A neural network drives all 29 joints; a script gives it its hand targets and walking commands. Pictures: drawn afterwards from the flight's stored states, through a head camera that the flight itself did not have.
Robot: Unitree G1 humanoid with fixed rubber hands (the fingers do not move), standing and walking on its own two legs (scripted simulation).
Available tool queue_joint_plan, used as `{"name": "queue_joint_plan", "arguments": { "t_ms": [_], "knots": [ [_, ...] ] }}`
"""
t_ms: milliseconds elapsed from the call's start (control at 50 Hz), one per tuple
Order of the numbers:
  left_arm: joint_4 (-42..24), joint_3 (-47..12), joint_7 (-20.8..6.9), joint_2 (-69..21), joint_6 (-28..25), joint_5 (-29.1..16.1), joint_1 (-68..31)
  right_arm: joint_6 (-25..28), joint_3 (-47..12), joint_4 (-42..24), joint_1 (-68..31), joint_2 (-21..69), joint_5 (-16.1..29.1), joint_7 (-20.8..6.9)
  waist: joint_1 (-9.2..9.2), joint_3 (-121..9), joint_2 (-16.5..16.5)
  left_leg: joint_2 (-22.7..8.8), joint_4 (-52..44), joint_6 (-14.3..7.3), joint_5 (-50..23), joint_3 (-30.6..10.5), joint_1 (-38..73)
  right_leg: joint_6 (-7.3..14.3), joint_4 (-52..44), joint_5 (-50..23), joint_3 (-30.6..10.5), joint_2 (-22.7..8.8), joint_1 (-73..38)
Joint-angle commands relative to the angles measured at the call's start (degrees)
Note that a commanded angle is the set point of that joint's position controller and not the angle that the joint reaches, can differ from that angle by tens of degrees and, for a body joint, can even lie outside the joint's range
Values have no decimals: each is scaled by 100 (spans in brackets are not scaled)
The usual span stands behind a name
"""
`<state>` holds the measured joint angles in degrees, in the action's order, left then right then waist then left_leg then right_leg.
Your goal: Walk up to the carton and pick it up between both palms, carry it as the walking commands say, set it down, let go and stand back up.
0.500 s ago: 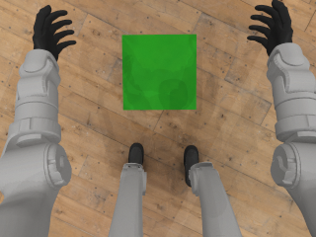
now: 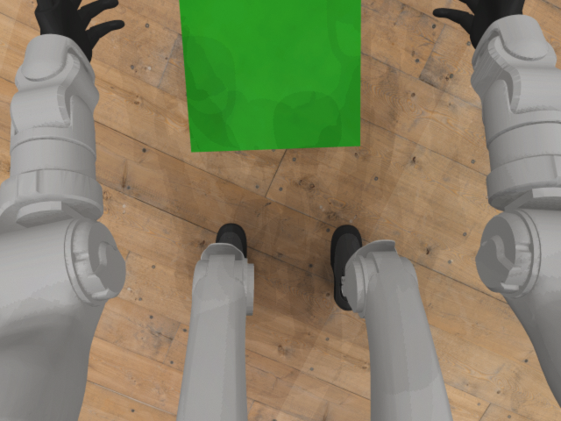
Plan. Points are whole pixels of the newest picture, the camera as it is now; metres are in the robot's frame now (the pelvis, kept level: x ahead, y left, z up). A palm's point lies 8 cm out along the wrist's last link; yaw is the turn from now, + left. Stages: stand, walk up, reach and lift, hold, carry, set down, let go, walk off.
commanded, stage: reach and lift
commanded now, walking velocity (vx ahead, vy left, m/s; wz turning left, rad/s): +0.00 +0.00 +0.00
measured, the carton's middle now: (273, 73) +0.55 +0.04 -0.44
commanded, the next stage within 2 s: none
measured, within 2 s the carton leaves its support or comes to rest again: neither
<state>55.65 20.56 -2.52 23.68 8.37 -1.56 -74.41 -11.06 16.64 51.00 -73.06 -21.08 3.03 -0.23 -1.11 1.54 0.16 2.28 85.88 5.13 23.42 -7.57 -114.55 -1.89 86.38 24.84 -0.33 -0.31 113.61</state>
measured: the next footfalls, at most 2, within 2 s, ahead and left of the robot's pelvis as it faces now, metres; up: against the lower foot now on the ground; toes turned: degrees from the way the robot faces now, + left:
none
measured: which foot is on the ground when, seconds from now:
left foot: down 0.00-1.00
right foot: down 0.00-1.00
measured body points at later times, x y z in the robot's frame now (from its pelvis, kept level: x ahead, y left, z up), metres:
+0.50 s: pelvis -0.03 +0.00 -0.11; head +0.36 +0.01 +0.10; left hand +0.54 +0.26 -0.29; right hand +0.55 -0.18 -0.30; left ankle +0.10 +0.15 -0.51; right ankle +0.09 -0.13 -0.51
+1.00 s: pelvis -0.03 +0.00 -0.17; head +0.36 -0.01 +0.03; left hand +0.53 +0.25 -0.36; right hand +0.54 -0.18 -0.38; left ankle +0.10 +0.15 -0.51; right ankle +0.09 -0.13 -0.51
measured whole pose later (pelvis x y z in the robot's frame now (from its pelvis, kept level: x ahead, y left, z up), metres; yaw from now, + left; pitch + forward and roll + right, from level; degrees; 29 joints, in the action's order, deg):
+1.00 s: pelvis -0.03 +0.00 -0.17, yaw +0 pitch +34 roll -1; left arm 69.7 10.7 2.4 30.5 3.5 -9.8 -89.5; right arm -6.7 7.0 61.8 -88.3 -22.7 7.6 5.2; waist -1.5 29.7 1.9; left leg 1.2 124.6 5.9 30.9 -6.9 -127.9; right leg -1.9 125.3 32.4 -0.9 1.0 127.2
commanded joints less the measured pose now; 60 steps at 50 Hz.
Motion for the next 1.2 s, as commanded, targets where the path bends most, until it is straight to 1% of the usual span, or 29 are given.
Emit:
{"name": "queue_joint_plan", "arguments": {
  "t_ms": [0, 20, 80, 140, 160, 180, 200, 220, 240, 280, 300, 320, 360, 420, 440, 460, 500, 520, 580, 620, 680, 720, 840, 860, 900, 1000, 1020, 1080, 1180],
  "knots": [
    [-649, 131, 77, 1753, -51, -81, -1663, 55, -408, -804, -2059, -896, 277, 317, -249, -7615, -18, 16, 697, -314, -1337, 1501, 2848, -287, 460, -1744, 95, 393, -4330],
    [-828, 50, 91, 1614, -102, -125, -1843, 89, -450, -1024, -2404, -937, 320, 368, -446, -7486, 150, 44, 778, -267, -1345, 1562, 2542, -245, 574, -1731, 70, 358, -4059],
    [-1167, 50, 107, 1903, -85, -470, -2313, 9, -572, -1113, -2632, -1005, 200, 506, -188, -7403, -430, 66, 1165, -267, -1283, 1624, 1866, -265, 823, -1880, -18, 335, -4525],
    [218, -280, 22, 1619, -27, -636, -1576, 24, -459, -298, -2153, -987, 222, 513, 12, -6841, -510, -69, 1246, -355, -902, 1371, 1823, -245, 1318, -1651, 236, 375, -4022],
    [-626, -272, 53, 1692, -96, -648, -2159, 43, -574, -911, -2617, -958, 296, 562, -197, -7184, -118, -71, 1289, -285, -1082, 1480, 1794, -172, 1208, -1672, -12, 347, -4162],
    [-1239, -372, 142, 1878, -124, -681, -2412, 84, -284, -1042, -2730, -1338, 189, 588, -9, -7899, -103, -104, 1547, -220, -1285, 1419, 2139, -192, 1616, -2091, 121, 322, -4561],
    [-738, -572, 158, 1959, -126, -630, -2557, 0, -614, -474, -2594, -993, 564, 559, -352, -7475, 330, -144, 1573, -272, -1084, 1505, 2495, -167, 1486, -1635, 109, 330, -4089],
    [-883, -542, 159, 1844, -110, -827, -2587, 0, -669, -371, -2642, -1110, 431, 578, -146, -7514, -96, -137, 1754, -261, -1168, 1473, 2080, -166, 1613, -1840, 161, 301, -4188],
    [503, -423, 187, 1903, -36, -422, -1888, -13, -347, 413, -2082, -1220, 309, 571, -153, -6029, 344, -200, 1723, -246, -520, 1472, 1810, -113, 1541, -881, 140, 361, -2925],
    [-361, -526, 280, 1635, -69, -735, -2198, 153, -338, -787, -2883, -1459, 368, 562, -63, -7015, 99, -162, 1948, -225, -1188, 1417, 2425, -136, 1914, -1466, 305, 372, -3363],
    [-324, -393, 317, 1916, -191, -706, -2475, 110, -700, -163, -2879, -1123, 396, 513, -285, -6131, -264, -192, 2070, -261, -1070, 1416, 1687, -197, 1963, -1390, 203, 256, -3141],
    [-349, -498, 317, 1794, -209, -786, -2422, 199, -680, -730, -2935, -1208, 447, 563, -210, -7127, -150, -200, 2071, -259, -1175, 1411, 2129, -142, 1947, -1659, 154, 280, -3920],
    [-95, -492, 385, 1938, -279, -679, -2494, 167, -733, 128, -2761, -1131, 475, 543, -365, -6187, 4, -237, 2260, -255, -927, 1416, 1582, -87, 2146, -1411, 72, 287, -3310],
    [-425, -911, 350, 1679, -289, -1086, -2784, 296, -789, -794, -3327, -1229, 534, 544, -2, -6752, -193, -260, 2437, -281, -1257, 1253, 2100, -116, 2354, -1759, 159, 257, -3630],
    [219, -798, 381, 1949, -316, -867, -2957, 189, -731, 466, -2910, -1268, 457, 566, -160, -5751, 139, -355, 2512, -202, -614, 1339, 1551, -65, 2331, -1065, 27, 203, -3003],
    [-594, -741, 471, 1982, -330, -931, -3205, 275, -663, -306, -3239, -1519, 468, 605, -109, -6798, 103, -292, 2629, -171, -1005, 1319, 2172, -65, 2493, -1359, 177, 196, -3396],
    [48, -865, 476, 1997, -306, -1036, -3186, 195, -803, 326, -3266, -1351, 584, 586, -205, -5876, 12, -272, 2670, -195, -653, 1352, 1814, -96, 2456, -966, 123, 199, -3029],
    [225, -1086, 500, 1852, -225, -1031, -3268, 216, -618, 431, -3295, -1641, 536, 592, 99, -5998, 84, -332, 2662, -135, -480, 1214, 2218, -81, 2625, -690, 329, 170, -2843],
    [266, -1070, 547, 1931, -386, -977, -3086, 370, -876, 347, -3328, -1300, 663, 619, -183, -5909, 171, -347, 2957, -135, -750, 1336, 1798, -55, 2739, -1165, 125, 180, -3171],
    [641, -1233, 543, 1683, -365, -1249, -3152, 483, -743, 443, -3533, -1596, 604, 602, 20, -5474, 287, -346, 3013, -121, -628, 1209, 1914, -43, 2925, -925, 255, 155, -2747],
    [141, -1061, 564, 1970, -504, -1092, -3150, 493, -911, 477, -3329, -1411, 514, 648, -104, -5252, 59, -366, 3249, -97, -738, 1254, 1277, -83, 3115, -1346, 62, 144, -3147],
    [649, -804, 615, 2137, -594, -893, -2940, 466, -1082, 777, -3347, -1276, 714, 623, -679, -4746, 147, -368, 3405, -159, -706, 1362, 968, -77, 3179, -1174, -137, 101, -2804],
    [1118, -1240, 408, 1665, -604, -1316, -2912, 543, -1082, 1106, -3040, -1314, 421, 570, 109, -4010, -191, -474, 3536, -126, -323, 1137, 546, -104, 3292, -1022, 2, 66, -2534],
    [609, -974, 477, 1916, -761, -1167, -2892, 660, -1103, 403, -3254, -1122, 550, 615, -329, -4352, -193, -402, 3573, -158, -754, 1248, 583, -151, 3330, -1468, -42, 182, -2668],
    [885, -1065, 544, 2050, -723, -1342, -2939, 628, -1262, 506, -3283, -1245, 726, 647, -237, -4854, -303, -418, 3618, -218, -887, 1266, 864, -166, 3352, -1614, 15, 176, -2931],
    [854, -853, 478, 2140, -682, -1295, -3019, 554, -1494, 590, -3489, -1027, 811, 594, -605, -4408, -628, -445, 3604, -253, -402, 1365, 230, -177, 3232, -1334, -168, 141, -3197],
    [733, -968, 520, 2186, -712, -1238, -2990, 605, -1190, 285, -3606, -1264, 729, 656, -317, -4778, -416, -451, 3493, -272, -583, 1258, 768, -199, 3264, -1472, -50, 163, -3243],
    [1099, -988, 507, 2165, -697, -1241, -2935, 560, -1384, 570, -3495, -952, 951, 615, -541, -4468, -439, -466, 3529, -351, -597, 1257, 917, -190, 3233, -1192, -37, 171, -2770],
    [682, -1138, 458, 1828, -725, -1426, -3097, 597, -1211, 543, -3371, -1224, 733, 644, -165, -4639, -290, -384, 3623, -212, -568, 1357, 910, -158, 3229, -1224, -2, 171, -2901]
  ]
}}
